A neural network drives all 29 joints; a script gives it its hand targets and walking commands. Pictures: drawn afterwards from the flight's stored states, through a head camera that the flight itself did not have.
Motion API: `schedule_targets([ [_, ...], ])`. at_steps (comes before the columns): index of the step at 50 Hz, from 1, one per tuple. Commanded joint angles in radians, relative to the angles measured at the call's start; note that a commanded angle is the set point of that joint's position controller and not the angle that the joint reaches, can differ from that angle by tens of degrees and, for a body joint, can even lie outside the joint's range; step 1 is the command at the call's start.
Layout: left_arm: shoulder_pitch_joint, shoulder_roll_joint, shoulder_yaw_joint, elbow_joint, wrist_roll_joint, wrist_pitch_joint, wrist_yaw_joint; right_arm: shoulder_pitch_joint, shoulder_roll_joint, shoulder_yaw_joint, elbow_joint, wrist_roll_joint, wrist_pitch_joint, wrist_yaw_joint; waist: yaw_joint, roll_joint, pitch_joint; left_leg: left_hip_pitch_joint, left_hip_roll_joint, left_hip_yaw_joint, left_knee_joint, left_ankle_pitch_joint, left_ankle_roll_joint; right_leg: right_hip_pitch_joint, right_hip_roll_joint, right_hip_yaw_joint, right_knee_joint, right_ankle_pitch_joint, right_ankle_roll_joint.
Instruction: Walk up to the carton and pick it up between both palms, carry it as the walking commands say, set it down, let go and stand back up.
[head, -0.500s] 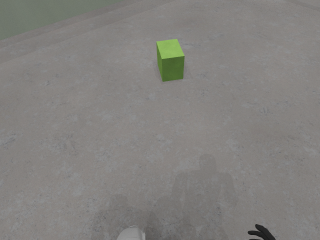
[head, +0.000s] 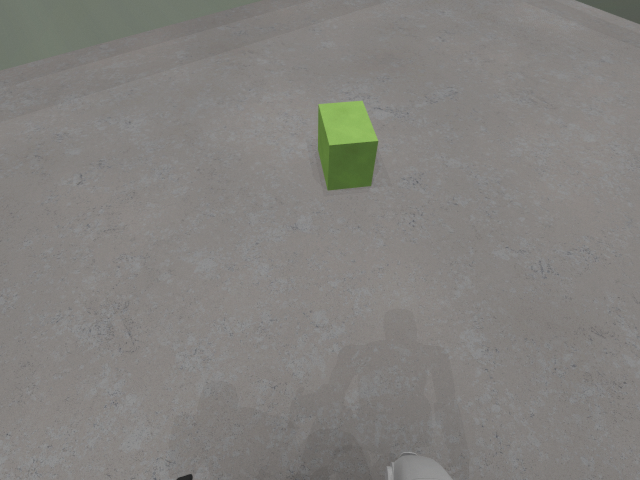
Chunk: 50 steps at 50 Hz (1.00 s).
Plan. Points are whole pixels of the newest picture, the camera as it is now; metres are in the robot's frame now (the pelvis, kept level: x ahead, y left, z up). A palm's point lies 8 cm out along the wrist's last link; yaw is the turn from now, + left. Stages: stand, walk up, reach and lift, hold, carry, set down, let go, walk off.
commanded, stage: walk up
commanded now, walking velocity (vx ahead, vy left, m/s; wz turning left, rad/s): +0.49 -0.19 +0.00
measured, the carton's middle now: (345, 145) +1.49 -0.08 -0.66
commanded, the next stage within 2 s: none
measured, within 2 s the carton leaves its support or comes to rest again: neither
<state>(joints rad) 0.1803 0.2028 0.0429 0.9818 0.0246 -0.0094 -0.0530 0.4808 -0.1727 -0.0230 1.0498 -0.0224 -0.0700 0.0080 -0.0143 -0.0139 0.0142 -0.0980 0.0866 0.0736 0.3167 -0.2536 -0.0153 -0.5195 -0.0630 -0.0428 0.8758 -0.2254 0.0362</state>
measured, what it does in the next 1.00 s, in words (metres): walks ahead: right foot, then left foot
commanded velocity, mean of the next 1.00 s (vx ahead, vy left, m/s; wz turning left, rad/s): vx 0.50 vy -0.04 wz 0.00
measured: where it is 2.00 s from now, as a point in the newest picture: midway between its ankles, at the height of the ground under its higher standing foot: (344, 301)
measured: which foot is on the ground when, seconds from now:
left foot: down 0.00-0.12, up 0.14-0.62, down 0.64-1.00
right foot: up 0.00-0.10, down 0.12-0.66, up 0.68-1.00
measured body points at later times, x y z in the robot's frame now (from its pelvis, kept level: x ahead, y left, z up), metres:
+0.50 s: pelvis +0.20 -0.06 -0.01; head +0.23 -0.08 +0.44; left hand +0.17 +0.19 -0.15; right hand +0.31 -0.31 -0.16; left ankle +0.23 +0.10 -0.69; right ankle +0.13 -0.17 -0.75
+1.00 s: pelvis +0.42 -0.03 +0.00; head +0.45 +0.00 +0.45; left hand +0.52 +0.20 -0.16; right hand +0.34 -0.27 -0.14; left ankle +0.35 +0.11 -0.75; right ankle +0.47 -0.18 -0.68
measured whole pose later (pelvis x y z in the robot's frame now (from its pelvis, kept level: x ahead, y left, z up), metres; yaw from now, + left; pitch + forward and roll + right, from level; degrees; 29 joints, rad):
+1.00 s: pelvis +0.42 -0.03 +0.00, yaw +0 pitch +2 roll -2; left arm 0.15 0.20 0.04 0.98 0.02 -0.02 -0.05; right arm 0.48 -0.18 -0.02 1.07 -0.02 -0.07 0.01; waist -0.01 -0.02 0.03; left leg -0.08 0.10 0.08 0.34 -0.28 -0.03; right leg -0.56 -0.07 -0.05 0.93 -0.23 0.03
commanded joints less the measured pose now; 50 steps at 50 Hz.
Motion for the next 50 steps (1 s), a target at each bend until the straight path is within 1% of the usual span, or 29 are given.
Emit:
schedule_targets([
  [1, -0.13, 0.017, -0.006, -0.086, -0.01, -0.022, -0.007, 0.03, -0.187, -0.044, -0.013, -0.005, -0.003, -0.032, -0.079, 0.17, 0.047, 0.129, 0.265, -0.131, -0.128, 0.139, 0.132, -0.034, -0.037, -0.029, -0.319, -0.015, 0.021],
  [3, -0.029, 0.03, -0.007, -0.06, -0.003, -0.042, -0.004, -0.006, -0.216, -0.058, -0.016, -0.003, 0.003, -0.03, -0.028, 0.159, -0.011, 0.096, 0.26, -0.073, -0.024, 0.227, 0.099, 0.109, -0.017, -0.064, -0.444, 0.023, -0.003],
  [4, 0.041, 0.054, 0.001, -0.035, 0.0, -0.054, 0.006, -0.047, -0.242, -0.064, -0.028, 0.007, -0.001, -0.028, 0.012, 0.119, -0.084, 0.051, 0.22, -0.022, 0.092, 0.323, 0.08, 0.257, 0.017, -0.104, -0.475, 0.062, -0.013],
  [5, 0.197, 0.13, 0.022, 0.021, 0.001, -0.075, 0.026, -0.077, -0.221, -0.056, -0.032, 0.005, -0.001, -0.015, 0.076, 0.056, -0.207, -0.051, 0.126, 0.026, 0.349, 0.229, 0.062, 0.506, -0.027, -0.036, -0.491, -0.001, -0.035],
  [6, 0.335, 0.239, 0.052, 0.059, 0.011, -0.093, 0.041, -0.062, -0.119, -0.033, -0.061, 0.014, -0.001, -0.007, 0.112, -0.236, -0.266, -0.334, -0.027, 0.06, 0.636, -0.141, 0.015, 0.716, -0.258, 0.372, -0.589, -0.056, -0.089],
  [7, 0.384, 0.299, 0.062, 0.07, 0.009, -0.09, 0.046, -0.068, -0.086, -0.022, -0.092, 0.004, 0.0, -0.002, 0.108, -0.344, -0.228, -0.527, -0.087, -0.016, 0.818, -0.307, 0.013, 0.763, -0.365, 0.612, -0.655, -0.067, -0.121],
  [9, 0.279, 0.206, 0.041, 0.066, 0.0, -0.079, 0.048, -0.197, -0.125, -0.032, -0.119, -0.014, 0.009, 0.007, 0.084, -0.189, -0.027, -0.568, 0.031, -0.103, 0.858, -0.173, 0.022, 0.54, -0.29, 0.48, -0.66, -0.147, -0.135],
  [11, 0.136, 0.132, 0.032, 0.029, -0.001, -0.082, 0.044, -0.169, -0.098, -0.039, -0.083, -0.007, 0.013, 0.021, 0.034, -0.138, 0.056, -0.523, 0.064, -0.087, 0.835, -0.055, 0.003, 0.37, -0.238, 0.35, -0.707, -0.141, -0.119],
  [14, 0.226, 0.125, 0.022, 0.055, -0.012, -0.095, 0.053, -0.188, -0.107, -0.046, -0.054, -0.009, 0.044, 0.025, 0.039, -0.062, 0.05, -0.488, 0.048, -0.093, 0.803, 0.026, -0.027, 0.402, -0.244, 0.345, -0.689, 0.059, -0.119],
  [17, 0.25, 0.12, 0.016, 0.06, -0.011, -0.094, 0.053, -0.281, -0.102, -0.038, -0.081, -0.005, 0.067, 0.041, 0.044, -0.162, 0.07, -0.504, 0.041, -0.067, 0.721, 0.061, -0.035, 0.44, -0.212, 0.288, -0.697, 0.048, -0.118],
  [18, 0.303, 0.128, 0.018, 0.072, -0.013, -0.093, 0.055, -0.319, -0.089, -0.038, -0.079, -0.004, 0.07, 0.038, 0.07, -0.135, 0.088, -0.532, 0.034, -0.052, 0.718, 0.065, -0.039, 0.471, -0.223, 0.287, -0.703, 0.083, -0.122],
  [24, 0.346, 0.142, 0.029, 0.101, -0.001, -0.086, 0.073, -0.502, -0.079, -0.024, -0.119, 0.003, 0.056, 0.049, 0.095, -0.09, 0.113, -0.58, 0.031, -0.011, 0.507, 0.035, -0.052, 0.58, -0.248, 0.234, -0.668, 0.398, -0.172],
  [25, 0.356, 0.146, 0.031, 0.108, 0.002, -0.081, 0.072, -0.534, -0.078, -0.02, -0.13, 0.007, 0.052, 0.051, 0.113, -0.099, 0.136, -0.56, 0.056, -0.01, 0.447, 0.029, -0.055, 0.569, -0.277, 0.223, -0.661, 0.404, -0.184],
  [28, 0.33, 0.163, 0.035, 0.106, -0.002, -0.08, 0.077, -0.555, -0.063, -0.01, -0.123, 0.017, 0.03, 0.045, 0.113, -0.151, 0.095, -0.478, 0.004, 0.047, 0.29, 0.015, -0.044, 0.604, -0.219, 0.146, -0.62, 0.528, -0.172],
  [29, 0.297, 0.16, 0.03, 0.109, 0.001, -0.076, 0.069, -0.534, -0.074, -0.01, -0.117, 0.022, 0.026, 0.041, 0.088, -0.201, 0.068, -0.401, -0.015, 0.078, 0.255, -0.008, -0.031, 0.582, -0.215, 0.127, -0.609, 0.514, -0.169],
  [30, 0.251, 0.165, 0.026, 0.112, -0.01, -0.069, 0.063, -0.473, -0.081, -0.01, -0.116, 0.025, 0.008, 0.032, 0.036, -0.221, -0.001, -0.231, -0.037, 0.097, 0.153, 0.019, -0.024, 0.537, -0.128, 0.044, -0.475, 0.559, -0.15],
  [31, 0.22, 0.154, 0.026, 0.104, -0.01, -0.069, 0.063, -0.289, -0.126, -0.032, -0.05, 0.025, -0.001, 0.022, -0.038, -0.148, -0.118, -0.009, -0.056, 0.129, 0.124, 0.104, -0.002, 0.468, -0.092, -0.014, -0.299, 0.608, -0.119],
  [32, 0.216, 0.126, 0.027, 0.089, -0.012, -0.079, 0.061, -0.069, -0.218, -0.064, 0.02, 0.009, -0.012, 0.005, -0.125, 0.01, -0.249, 0.256, 0.066, -0.017, 0.119, 0.122, 0.055, 0.297, -0.068, -0.001, -0.059, 0.42, -0.097],
  [33, 0.245, 0.082, 0.021, 0.041, -0.013, -0.091, 0.058, 0.076, -0.365, -0.109, 0.058, -0.013, -0.021, -0.008, -0.153, 0.332, -0.359, 0.495, 0.344, -0.376, 0.084, 0.237, 0.133, 0.024, 0.042, -0.031, 0.182, -0.136, -0.053],
  [34, 0.214, 0.063, 0.025, 0.014, -0.013, -0.085, 0.063, 0.106, -0.372, -0.099, 0.077, -0.009, -0.013, -0.01, -0.138, 0.316, -0.309, 0.521, 0.413, -0.576, 0.026, 0.394, 0.184, -0.142, 0.052, 0.024, 0.339, -0.338, -0.058],
  [35, 0.149, 0.095, 0.029, -0.004, -0.009, -0.076, 0.058, 0.046, -0.282, -0.07, 0.07, -0.003, -0.009, -0.007, -0.136, 0.243, -0.228, 0.408, 0.356, -0.466, 0.047, 0.411, 0.187, -0.148, -0.025, 0.08, 0.35, -0.266, -0.059],
  [36, 0.138, 0.079, 0.024, 0.035, -0.022, -0.074, 0.054, -0.03, -0.222, -0.053, 0.057, -0.003, -0.008, -0.007, -0.082, 0.079, -0.12, 0.307, 0.332, -0.417, 0.056, 0.463, 0.141, -0.164, -0.025, 0.09, 0.332, -0.179, -0.054],
  [37, 0.119, 0.088, 0.027, 0.055, -0.019, -0.065, 0.05, -0.011, -0.222, -0.059, 0.059, 0.001, -0.009, -0.021, -0.08, 0.012, -0.091, 0.25, 0.343, -0.392, 0.066, 0.647, 0.115, -0.137, -0.029, 0.096, 0.351, -0.138, -0.037],
  [39, 0.118, 0.058, 0.026, 0.033, -0.007, -0.039, 0.034, -0.041, -0.199, -0.05, 0.029, 0.0, -0.017, -0.03, -0.046, 0.115, -0.04, 0.112, 0.301, -0.281, 0.047, 0.694, 0.099, -0.091, -0.057, 0.093, 0.305, -0.081, -0.013],
  [43, 0.051, 0.038, 0.019, -0.012, 0.008, -0.008, 0.01, -0.045, -0.166, -0.042, 0.01, -0.008, -0.021, -0.024, -0.024, 0.194, 0.032, 0.014, 0.271, -0.207, -0.085, 0.381, 0.106, -0.101, -0.058, 0.035, 0.213, 0.005, 0.012],
  [45, 0.043, 0.037, 0.025, -0.013, 0.015, -0.004, 0.0, -0.048, -0.151, -0.037, -0.006, -0.001, -0.022, -0.023, -0.012, 0.13, 0.06, -0.021, 0.256, -0.159, -0.134, 0.224, 0.099, -0.105, -0.074, 0.039, 0.162, 0.1, 0.019],
  [47, -0.052, 0.027, 0.011, -0.044, 0.004, -0.002, -0.01, -0.054, -0.183, -0.043, -0.019, -0.003, -0.016, -0.025, -0.027, 0.171, 0.11, -0.05, 0.253, -0.124, -0.199, 0.078, 0.116, -0.092, -0.08, -0.005, -0.024, 0.114, 0.018],
  [48, -0.106, 0.018, 0.012, -0.052, 0.003, -0.005, -0.013, -0.005, -0.185, -0.046, -0.001, -0.006, -0.015, -0.027, -0.051, 0.136, 0.129, 0.014, 0.273, -0.135, -0.201, 0.099, 0.122, -0.123, -0.065, -0.009, -0.075, 0.103, 0.013],
  [50, -0.104, 0.02, 0.01, -0.076, -0.002, -0.013, -0.015, -0.043, -0.199, -0.052, -0.023, -0.006, -0.013, -0.033, -0.034, 0.14, 0.126, -0.006, 0.304, -0.152, -0.196, 0.096, 0.122, -0.065, -0.088, 0.015, -0.207, 0.086, 0.015],
])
